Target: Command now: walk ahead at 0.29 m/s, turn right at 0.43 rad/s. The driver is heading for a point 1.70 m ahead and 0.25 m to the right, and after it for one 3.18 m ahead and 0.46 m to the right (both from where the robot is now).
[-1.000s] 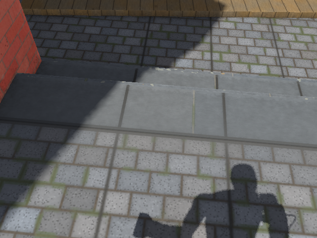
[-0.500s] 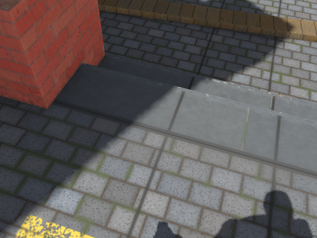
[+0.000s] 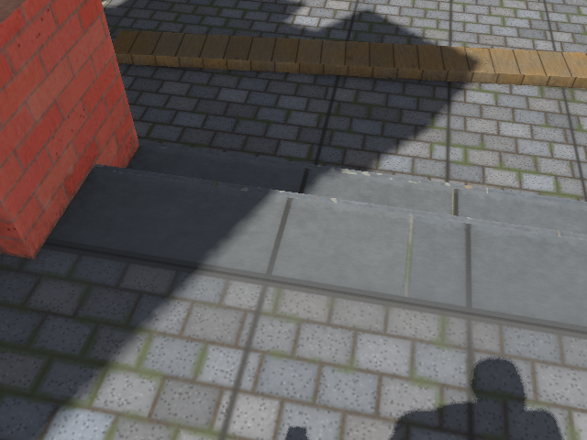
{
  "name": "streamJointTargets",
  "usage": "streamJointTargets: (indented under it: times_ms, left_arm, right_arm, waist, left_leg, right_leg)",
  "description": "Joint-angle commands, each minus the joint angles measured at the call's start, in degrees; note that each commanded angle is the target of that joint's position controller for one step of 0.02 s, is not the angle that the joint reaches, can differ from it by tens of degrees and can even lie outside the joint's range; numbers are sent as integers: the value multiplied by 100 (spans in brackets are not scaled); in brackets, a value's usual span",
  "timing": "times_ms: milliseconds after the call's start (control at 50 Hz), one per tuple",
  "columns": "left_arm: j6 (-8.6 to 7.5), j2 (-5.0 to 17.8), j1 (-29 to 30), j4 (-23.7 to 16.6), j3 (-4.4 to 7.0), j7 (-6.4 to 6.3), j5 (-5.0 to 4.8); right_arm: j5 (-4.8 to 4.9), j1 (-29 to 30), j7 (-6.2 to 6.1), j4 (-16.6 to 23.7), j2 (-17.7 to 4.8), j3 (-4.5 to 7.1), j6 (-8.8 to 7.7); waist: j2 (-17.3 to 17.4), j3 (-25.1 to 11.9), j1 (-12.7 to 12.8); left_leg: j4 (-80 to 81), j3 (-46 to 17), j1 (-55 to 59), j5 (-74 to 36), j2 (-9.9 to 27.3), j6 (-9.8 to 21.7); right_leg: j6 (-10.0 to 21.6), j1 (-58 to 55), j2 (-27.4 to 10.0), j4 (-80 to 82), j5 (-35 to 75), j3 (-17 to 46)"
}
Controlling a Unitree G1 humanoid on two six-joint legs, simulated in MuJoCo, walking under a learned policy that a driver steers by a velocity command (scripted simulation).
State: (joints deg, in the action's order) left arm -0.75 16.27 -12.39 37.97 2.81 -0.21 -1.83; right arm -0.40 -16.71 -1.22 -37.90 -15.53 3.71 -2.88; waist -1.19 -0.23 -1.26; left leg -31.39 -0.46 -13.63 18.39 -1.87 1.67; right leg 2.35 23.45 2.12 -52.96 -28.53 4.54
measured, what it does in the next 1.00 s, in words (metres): walks ahead, turning right: right foot, then left foot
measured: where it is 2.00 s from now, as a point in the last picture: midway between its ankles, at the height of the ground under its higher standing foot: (391, 434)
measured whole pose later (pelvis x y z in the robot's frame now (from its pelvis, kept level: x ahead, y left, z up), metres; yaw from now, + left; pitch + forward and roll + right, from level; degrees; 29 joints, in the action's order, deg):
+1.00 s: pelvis +0.43 -0.16 +0.01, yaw -17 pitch +2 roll +0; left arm -1.1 16.9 -8.3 37.4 1.7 -2.2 0.7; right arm 0.1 -12.2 0.7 -42.9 -16.3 2.6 -1.9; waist -1.0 4.4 -2.0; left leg -22.4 -4.3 -18.7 5.3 -5.1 3.1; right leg -4.9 31.3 -0.7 -52.7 -22.4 5.7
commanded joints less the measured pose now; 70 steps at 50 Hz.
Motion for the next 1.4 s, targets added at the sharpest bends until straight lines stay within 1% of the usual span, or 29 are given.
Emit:
streamJointTargets:
  times_ms: [20, 160, 200, 240, 260, 280, 300, 340, 420, 560, 640, 720, 740, 760, 780, 800, 840, 860, 940, 1020, 1040, 1080, 1140, 1180, 1200, 1220, 1240, 1300, 1400]
  left_arm:
    - [-169, 466, 706, -749, 116, 87, -28]
    - [-127, 381, 770, -804, 9, 293, 34]
    - [-97, 515, 448, -748, 82, 279, 38]
    - [-53, 997, -775, -419, 382, 200, 2]
    - [-42, 1702, -1578, -382, 562, 97, 8]
    - [-156, 1904, -1525, -582, 498, 145, 36]
    - [-262, 1453, -1254, -608, 385, 175, 69]
    - [-326, 1027, -795, -607, 249, 183, 138]
    - [-344, 885, -327, -595, 179, 83, 197]
    - [-280, 975, -1075, -48, 234, -106, 33]
    - [-227, 901, -1396, 260, 215, -123, 24]
    - [-96, 932, -1157, 304, 220, -169, 116]
    - [-99, 839, -1010, 204, 165, -158, 172]
    - [-144, 485, -1409, 106, 40, -139, 295]
    - [-176, 365, -2274, 407, -36, -75, 238]
    - [-178, 980, -1927, 382, 101, -42, 163]
    - [-169, 974, -611, 2, 111, -71, 185]
    - [-148, 923, -410, -112, 128, -112, 273]
    - [-65, 431, -679, -122, 10, -214, 250]
    - [60, 502, -281, -209, 42, -246, 242]
    - [45, 310, -975, -15, -217, 47, 748]
    - [27, 558, -667, -60, -131, 154, 666]
    - [-214, 699, -237, -312, -73, 57, 310]
    - [-344, 913, -340, -472, 2, -6, 201]
    - [-437, 1532, -239, -753, 178, -94, 199]
    - [-536, 1442, -407, -714, 218, -123, 421]
    - [-599, 1201, -355, -685, 186, -151, 450]
    - [-628, 599, 450, -943, 15, -151, 313]
    - [-499, 1082, -147, -855, 244, -226, 434]
  right_arm:
    - [90, -219, -51, 258, -883, 241, -146]
    - [170, 23, 84, 68, -1256, 329, -124]
    - [227, 51, 123, 2, -1283, 333, -89]
    - [120, -93, 124, -29, -958, 209, -108]
    - [-71, 34, 101, 284, -536, 64, -154]
    - [-2, 137, 76, 589, -451, -7, -304]
    - [252, 336, 124, 577, -940, 101, -406]
    - [147, 498, 129, 456, -974, 93, -481]
    - [-88, 457, 148, 247, -840, 99, -345]
    - [7, 1986, 260, 500, -406, -109, -371]
    - [46, 2396, 377, 598, -504, -85, -458]
    - [-80, 1427, 357, 317, -790, 79, -533]
    - [-131, 675, 333, 171, -951, 120, -550]
    - [-257, -141, 305, 53, -1366, 187, -529]
    - [-81, -454, 351, -231, -1124, 148, -437]
    - [125, -216, 352, -105, -875, 98, -340]
    - [140, 694, 309, 54, -599, -29, -227]
    - [114, 780, 277, 64, -611, -32, -206]
    - [-9, 900, 201, 21, -995, 125, -47]
    - [141, 828, 71, 1, -1159, 221, 160]
    - [-368, 1179, 299, 405, -803, 76, -227]
    - [-276, 1090, 376, 434, -897, 141, -399]
    - [-107, 824, 315, 361, -876, 104, -408]
    - [-126, 299, 328, 188, -574, -32, -319]
    - [-184, 14, 331, 482, -103, -174, -336]
    - [-400, 398, 329, 502, -635, -21, -362]
    - [-375, 421, 271, 346, -851, 57, -312]
    - [-404, 223, 142, 201, -766, 78, -173]
    - [-202, 635, 556, 220, -418, -63, -83]
  waist:
    - [637, 416, -213]
    - [737, 169, -213]
    - [624, 132, 37]
    - [171, -432, 620]
    - [-1247, -730, 859]
    - [-1697, -1293, 715]
    - [-962, -838, 744]
    - [-201, -137, 423]
    - [-308, 1, 52]
    - [-365, 197, 544]
    - [-375, 332, 684]
    - [-655, -265, 163]
    - [-613, -928, -209]
    - [533, -1994, -238]
    - [1791, -2842, -78]
    - [962, -2444, -194]
    - [179, -771, -77]
    - [105, -535, 29]
    - [669, -524, 358]
    - [703, -780, 264]
    - [820, -509, 480]
    - [672, -341, 284]
    - [579, -441, 169]
    - [367, -835, 167]
    - [-1037, -1323, -30]
    - [-759, -823, 256]
    - [-225, -777, 220]
    - [-516, -442, -100]
    - [-394, -424, 356]
  left_leg:
    - [1999, -2720, 1448, 1453, 2136, 1247]
    - [1975, -275, 319, -369, 1508, 729]
    - [1534, -60, 163, -402, 1601, 603]
    - [-492, 675, -385, -1795, 1200, 231]
    - [-2951, 1026, -2016, -181, 601, -290]
    - [-4263, -174, -3443, 1540, -138, -398]
    - [-4712, -578, -4024, 1070, 253, -286]
    - [-4030, -488, -3662, 69, 718, -95]
    - [-2992, -329, -2726, -861, 718, -318]
    - [-320, -163, -2170, -2569, 238, -497]
    - [283, -242, -2113, -2580, 215, -253]
    - [751, 233, -754, -2300, -148, 228]
    - [598, -50, 607, -3294, 265, 530]
    - [-38, -1646, 2946, -5374, 1613, 1352]
    - [207, -3543, 4145, -5966, 2715, 2329]
    - [547, -3439, 3524, -4810, 2409, 2086]
    - [899, -2193, 1717, -4574, 1736, 1572]
    - [1046, -2011, 1141, -4595, 1557, 1464]
    - [1315, -1532, -69, -4804, 1163, 1432]
    - [1316, -1617, -459, -3151, 998, 1189]
    - [1810, -1626, -1278, -1795, 959, 1359]
    - [1765, -2078, -1299, -656, 982, 1234]
    - [1182, -2540, -444, -1093, 1072, 1186]
    - [506, -2432, -250, -1434, 763, 770]
    - [-365, -1215, -1640, 367, -312, 114]
    - [-1632, -747, -2521, 1686, -300, -343]
    - [-2403, -699, -2390, 1437, 50, -419]
    - [-3419, -284, -1989, 596, 170, -629]
    - [-2368, 267, -1869, -19, 423, -885]
  right_leg:
    - [-54, 2649, -622, -962, 185, 268]
    - [-219, 311, -550, 1016, 1358, -700]
    - [-28, -348, -323, 1563, 1542, -967]
    - [295, -2064, 53, 1856, 1442, -974]
    - [974, -3257, -1276, 2642, 843, 1520]
    - [1841, -3844, -2162, 4028, -674, 4677]
    - [1798, -3619, -2287, 4254, -1143, 4440]
    - [1421, -2474, -1828, 3937, 97, 2970]
    - [1275, -1427, -1168, 4102, 2264, 1665]
    - [909, -1367, -822, 3996, 2901, 1054]
    - [877, -2049, -1146, 3736, 3034, 1355]
    - [477, -2599, -894, 2277, 6102, 1064]
    - [261, -2105, -661, 1283, 6022, 893]
    - [-101, -452, -86, -684, 3725, 744]
    - [-511, 756, 565, -2438, -869, 530]
    - [-528, 1016, 203, -2742, -687, 753]
    - [-598, 1349, -256, -2164, -112, 284]
    - [-614, 1174, -383, -1739, 131, 229]
    - [-757, 236, -247, -282, 299, -59]
    - [-760, -266, -106, 513, 1272, 0]
    - [-711, -545, -309, 464, 1147, -200]
    - [-563, -714, -356, 885, 1047, -166]
    - [-185, -928, -220, 2535, 1607, -229]
    - [629, -1724, -791, 3293, 3263, 107]
    - [2403, -2917, -2368, 3568, 4851, 1977]
    - [2748, -2848, -3021, 3845, 4873, 2720]
    - [2235, -2613, -2711, 3896, 4501, 2014]
    - [1367, -1907, -1847, 3975, 4612, 457]
    - [1318, -2397, -1618, 3838, 5065, -554]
